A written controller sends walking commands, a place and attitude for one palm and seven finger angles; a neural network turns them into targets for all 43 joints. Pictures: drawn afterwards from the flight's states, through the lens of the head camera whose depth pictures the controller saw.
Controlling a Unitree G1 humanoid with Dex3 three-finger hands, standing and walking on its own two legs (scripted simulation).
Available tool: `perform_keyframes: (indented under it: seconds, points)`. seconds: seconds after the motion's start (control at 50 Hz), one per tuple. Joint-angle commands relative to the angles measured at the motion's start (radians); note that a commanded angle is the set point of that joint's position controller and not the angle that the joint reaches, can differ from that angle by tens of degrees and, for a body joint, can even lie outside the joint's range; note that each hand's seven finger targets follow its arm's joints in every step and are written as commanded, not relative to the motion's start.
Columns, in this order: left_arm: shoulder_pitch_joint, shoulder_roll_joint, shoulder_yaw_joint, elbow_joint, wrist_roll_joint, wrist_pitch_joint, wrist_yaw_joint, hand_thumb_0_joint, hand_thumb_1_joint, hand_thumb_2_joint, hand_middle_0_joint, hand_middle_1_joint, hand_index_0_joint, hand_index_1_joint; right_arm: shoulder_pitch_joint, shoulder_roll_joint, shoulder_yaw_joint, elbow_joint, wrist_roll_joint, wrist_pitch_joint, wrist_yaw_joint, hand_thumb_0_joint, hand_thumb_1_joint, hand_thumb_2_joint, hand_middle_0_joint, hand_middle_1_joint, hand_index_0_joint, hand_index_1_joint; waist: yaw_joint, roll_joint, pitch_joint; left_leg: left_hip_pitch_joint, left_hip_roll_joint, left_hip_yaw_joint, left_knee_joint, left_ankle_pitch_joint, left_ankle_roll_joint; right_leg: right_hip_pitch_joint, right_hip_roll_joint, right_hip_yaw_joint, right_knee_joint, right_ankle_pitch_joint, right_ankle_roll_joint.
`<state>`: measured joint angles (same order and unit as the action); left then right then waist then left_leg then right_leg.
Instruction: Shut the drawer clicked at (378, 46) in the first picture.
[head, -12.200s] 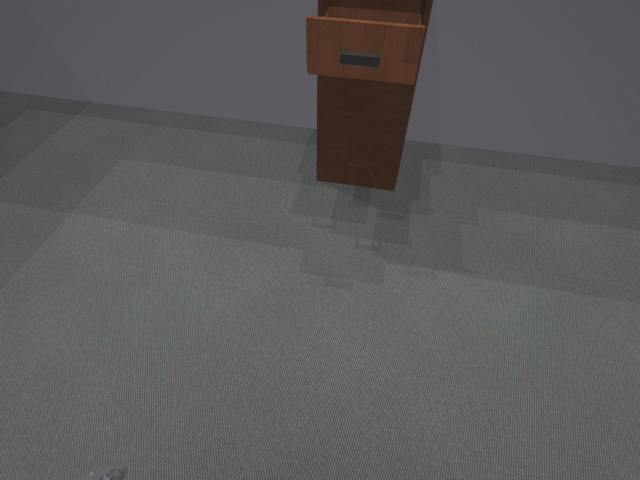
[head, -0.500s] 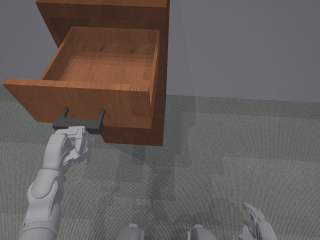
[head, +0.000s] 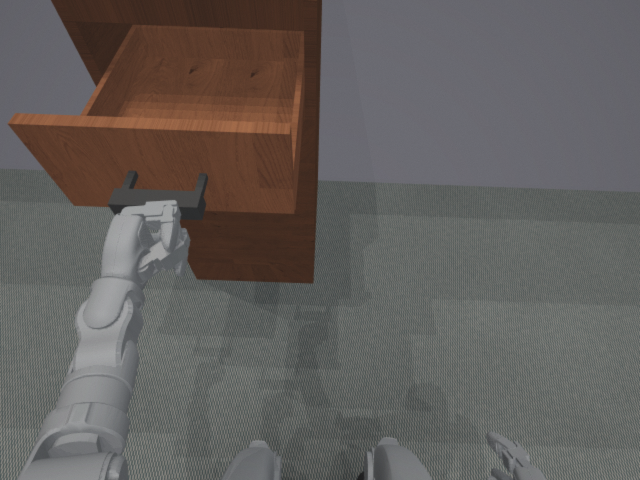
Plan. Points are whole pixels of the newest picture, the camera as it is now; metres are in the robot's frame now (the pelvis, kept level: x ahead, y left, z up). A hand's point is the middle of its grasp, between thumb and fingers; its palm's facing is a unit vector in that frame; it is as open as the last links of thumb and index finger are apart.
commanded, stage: push the drawer shut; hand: left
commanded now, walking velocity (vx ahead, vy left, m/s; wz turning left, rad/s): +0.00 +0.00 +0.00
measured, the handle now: (163, 191) +0.47 +0.22 +0.06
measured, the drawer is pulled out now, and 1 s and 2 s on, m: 0.23 0.12 0.00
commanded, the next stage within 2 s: none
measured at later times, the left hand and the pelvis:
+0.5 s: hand (188, 208) +0.44 +0.19 +0.06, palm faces -0.04 -1.00 -0.04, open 3.3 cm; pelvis +0.00 +0.00 -0.01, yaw -1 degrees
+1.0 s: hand (197, 174) +0.50 +0.18 +0.06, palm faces -0.03 -1.00 -0.04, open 3.3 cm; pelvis +0.00 +0.00 -0.02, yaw -2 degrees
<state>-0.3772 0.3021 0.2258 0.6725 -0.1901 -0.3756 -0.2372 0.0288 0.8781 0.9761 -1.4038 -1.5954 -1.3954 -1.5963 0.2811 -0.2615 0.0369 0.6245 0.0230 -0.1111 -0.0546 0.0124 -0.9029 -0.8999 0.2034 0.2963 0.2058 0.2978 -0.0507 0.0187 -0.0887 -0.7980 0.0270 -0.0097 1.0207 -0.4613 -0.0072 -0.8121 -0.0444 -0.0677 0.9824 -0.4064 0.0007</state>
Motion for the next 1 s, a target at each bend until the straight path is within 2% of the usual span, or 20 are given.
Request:
perform_keyframes:
  seconds: [0.0, 0.06, 0.1, 0.14, 0.18, 0.2, 0.3, 0.32, 0.4, 0.5, 0.58, 0.6, 0.62, 0.68, 0.72, 0.78, 0.82, 0.86, 0.92, 0.98]
  points:
    - [-0.495, 0.202, 0.064, -0.173, -0.009, -0.082, -0.004, 0.0, 0.9, 0.9, -1.4, -1.6, -1.4, -1.6, 0.03, -0.142, -0.058, -0.104, 0.001, -0.029, -0.01, 0.0, -0.9, -0.9, 0.2, 0.3, 0.2, 0.3, -0.047, 0.018, -0.334, 0.143, -0.025, -0.018, -0.163, 0.116, 0.021, 0.171, 0.046, 0.04, -0.144, 0.083, -0.019]
    - [-0.523, 0.206, 0.072, -0.148, -0.01, -0.091, -0.011, 0.0, 0.9, 0.9, -1.4, -1.6, -1.4, -1.6, 0.039, -0.139, -0.06, -0.101, 0.001, -0.02, -0.007, 0.0, -0.9, -0.9, 0.2, 0.3, 0.2, 0.3, -0.043, 0.048, -0.351, 0.149, -0.026, -0.012, -0.159, 0.138, 0.019, 0.179, 0.046, 0.044, -0.142, 0.107, -0.02]
    - [-0.522, 0.225, 0.092, -0.114, -0.014, -0.094, -0.018, 0.0, 0.9, 0.9, -1.4, -1.6, -1.4, -1.6, 0.049, -0.144, -0.062, -0.097, 0.0, -0.013, -0.006, 0.0, -0.9, -0.9, 0.2, 0.3, 0.2, 0.3, -0.045, 0.013, -0.367, 0.133, -0.024, -0.009, -0.15, 0.144, 0.023, 0.189, 0.048, 0.048, -0.14, 0.119, -0.017]
    - [-0.579, 0.226, 0.086, -0.104, -0.011, -0.101, -0.023, 0.0, 0.9, 0.9, -1.4, -1.6, -1.4, -1.6, 0.052, -0.141, -0.06, -0.092, -0.001, -0.007, -0.005, 0.0, -0.9, -0.9, 0.2, 0.3, 0.2, 0.3, -0.05, 0.046, -0.369, 0.129, -0.026, -0.006, -0.146, 0.144, 0.022, 0.185, 0.046, 0.052, -0.138, 0.122, -0.017]
    - [-0.592, 0.262, 0.113, -0.068, -0.01, -0.105, -0.025, 0.0, 0.9, 0.9, -1.4, -1.6, -1.4, -1.6, 0.063, -0.147, -0.062, -0.086, -0.003, -0.001, -0.006, 0.0, -0.9, -0.9, 0.2, 0.3, 0.2, 0.3, -0.05, 0.031, -0.372, 0.117, -0.024, -0.01, -0.138, 0.15, 0.024, 0.184, 0.05, 0.051, -0.131, 0.126, -0.019]
    - [-0.609, 0.24, 0.098, -0.049, -0.01, -0.104, -0.031, 0.0, 0.9, 0.9, -1.4, -1.6, -1.4, -1.6, 0.066, -0.143, -0.061, -0.082, -0.002, 0.001, -0.005, 0.0, -0.9, -0.9, 0.2, 0.3, 0.2, 0.3, -0.061, 0.022, -0.37, 0.119, -0.024, -0.006, -0.135, 0.155, 0.026, 0.179, 0.05, 0.053, -0.134, 0.138, -0.016]
    - [-0.703, 0.276, 0.116, 0.026, -0.009, -0.112, -0.046, 0.0, 0.9, 0.9, -1.4, -1.6, -1.4, -1.6, 0.08, -0.147, -0.058, -0.071, -0.003, 0.015, -0.004, 0.0, -0.9, -0.9, 0.2, 0.3, 0.2, 0.3, -0.073, 0.032, -0.362, 0.087, -0.024, -0.004, -0.124, 0.117, 0.029, 0.158, 0.052, 0.063, -0.134, 0.097, -0.014]
    - [-0.712, 0.312, 0.147, 0.034, -0.007, -0.114, -0.046, 0.0, 0.9, 0.9, -1.4, -1.6, -1.4, -1.6, 0.088, -0.152, -0.061, -0.068, -0.005, 0.017, -0.005, 0.0, -0.9, -0.9, 0.2, 0.3, 0.2, 0.3, -0.068, 0.022, -0.39, 0.081, -0.023, -0.004, -0.117, 0.131, 0.03, 0.172, 0.051, 0.066, -0.129, 0.113, -0.014]
    - [-0.741, 0.304, 0.136, 0.042, -0.003, -0.119, -0.057, 0.0, 0.9, 0.9, -1.4, -1.6, -1.4, -1.6, 0.108, -0.152, -0.064, -0.067, -0.008, 0.025, 0.001, 0.0, -0.9, -0.9, 0.2, 0.3, 0.2, 0.3, -0.067, 0.075, -0.449, 0.131, -0.021, -0.01, -0.108, 0.202, 0.025, 0.159, 0.055, 0.053, -0.104, 0.184, -0.019]
    - [-0.779, 0.319, 0.146, 0.117, 0.008, -0.116, -0.047, 0.0, 0.9, 0.9, -1.4, -1.6, -1.4, -1.6, 0.125, -0.158, -0.065, -0.057, -0.011, 0.039, 0.007, 0.0, -0.9, -0.9, 0.2, 0.3, 0.2, 0.3, -0.084, 0.035, -0.402, 0.095, -0.016, -0.013, -0.104, 0.179, 0.027, 0.129, 0.061, 0.05, -0.107, 0.16, -0.016]
    - [-0.847, 0.337, 0.148, 0.089, 0.019, -0.129, -0.043, 0.0, 0.9, 0.9, -1.4, -1.6, -1.4, -1.6, 0.143, -0.16, -0.068, -0.059, -0.017, 0.045, 0.012, 0.0, -0.9, -0.9, 0.2, 0.3, 0.2, 0.3, -0.087, 0.083, -0.46, 0.133, -0.018, -0.019, -0.095, 0.201, 0.028, 0.119, 0.065, 0.05, -0.096, 0.171, -0.02]
    - [-0.842, 0.319, 0.134, 0.112, 0.022, -0.125, -0.044, 0.0, 0.9, 0.9, -1.4, -1.6, -1.4, -1.6, 0.142, -0.159, -0.066, -0.055, -0.016, 0.047, 0.014, 0.0, -0.9, -0.9, 0.2, 0.3, 0.2, 0.3, -0.094, 0.092, -0.452, 0.139, -0.017, -0.018, -0.096, 0.201, 0.026, 0.102, 0.065, 0.047, -0.098, 0.168, -0.019]
    - [-0.869, 0.331, 0.142, 0.131, 0.022, -0.123, -0.04, 0.0, 0.9, 0.9, -1.4, -1.6, -1.4, -1.6, 0.146, -0.162, -0.065, -0.048, -0.018, 0.05, 0.013, 0.0, -0.9, -0.9, 0.2, 0.3, 0.2, 0.3, -0.104, 0.058, -0.432, 0.115, -0.014, -0.02, -0.094, 0.182, 0.028, 0.095, 0.065, 0.046, -0.101, 0.152, -0.016]
    - [-0.913, 0.38, 0.166, 0.167, 0.037, -0.123, -0.034, 0.0, 0.9, 0.9, -1.4, -1.6, -1.4, -1.6, 0.158, -0.169, -0.061, -0.046, -0.021, 0.055, 0.012, 0.0, -0.9, -0.9, 0.2, 0.3, 0.2, 0.3, -0.109, 0.054, -0.416, 0.079, -0.015, -0.025, -0.089, 0.156, 0.032, 0.088, 0.067, 0.05, -0.098, 0.127, -0.018]
    - [-0.962, 0.355, 0.139, 0.189, 0.044, -0.118, -0.03, 0.0, 0.9, 0.9, -1.4, -1.6, -1.4, -1.6, 0.161, -0.167, -0.06, -0.039, -0.022, 0.056, 0.013, 0.0, -0.9, -0.9, 0.2, 0.3, 0.2, 0.3, -0.131, 0.082, -0.406, 0.086, -0.014, -0.026, -0.087, 0.14, 0.031, 0.049, 0.066, 0.048, -0.101, 0.108, -0.015]
    - [-0.997, 0.413, 0.172, 0.216, 0.055, -0.116, -0.023, 0.0, 0.9, 0.9, -1.4, -1.6, -1.4, -1.6, 0.177, -0.177, -0.058, -0.038, -0.029, 0.057, 0.012, 0.0, -0.9, -0.9, 0.2, 0.3, 0.2, 0.3, -0.138, 0.077, -0.431, 0.061, -0.015, -0.029, -0.073, 0.131, 0.036, 0.048, 0.068, 0.051, -0.092, 0.097, -0.015]
    - [-1.014, 0.411, 0.166, 0.217, 0.061, -0.117, -0.029, 0.0, 0.9, 0.9, -1.4, -1.6, -1.4, -1.6, 0.185, -0.177, -0.057, -0.038, -0.032, 0.059, 0.015, 0.0, -0.9, -0.9, 0.2, 0.3, 0.2, 0.3, -0.135, 0.118, -0.466, 0.088, -0.014, -0.033, -0.07, 0.166, 0.031, 0.043, 0.068, 0.048, -0.083, 0.12, -0.018]
    - [-1.033, 0.429, 0.176, 0.216, 0.064, -0.116, -0.027, 0.0, 0.9, 0.9, -1.4, -1.6, -1.4, -1.6, 0.195, -0.18, -0.058, -0.037, -0.036, 0.063, 0.017, 0.0, -0.9, -0.9, 0.2, 0.3, 0.2, 0.3, -0.138, 0.114, -0.492, 0.093, -0.011, -0.034, -0.062, 0.182, 0.031, 0.045, 0.069, 0.047, -0.078, 0.131, -0.016]
    - [-1.044, 0.429, 0.174, 0.269, 0.07, -0.102, -0.024, 0.0, 0.9, 0.9, -1.4, -1.6, -1.4, -1.6, 0.211, -0.186, -0.056, -0.032, -0.037, 0.071, 0.021, 0.0, -0.9, -0.9, 0.2, 0.3, 0.2, 0.3, -0.157, 0.095, -0.46, 0.086, -0.006, -0.041, -0.059, 0.183, 0.032, 0.012, 0.074, 0.041, -0.081, 0.126, -0.014]
    - [-1.125, 0.448, 0.172, 0.246, 0.083, -0.102, -0.015, 0.0, 0.9, 0.9, -1.4, -1.6, -1.4, -1.6, 0.223, -0.189, -0.054, -0.031, -0.044, 0.076, 0.02, 0.0, -0.9, -0.9, 0.2, 0.3, 0.2, 0.3, -0.165, 0.149, -0.482, 0.101, -0.008, -0.046, -0.057, 0.181, 0.032, -0.008, 0.073, 0.038, -0.072, 0.117, -0.018]
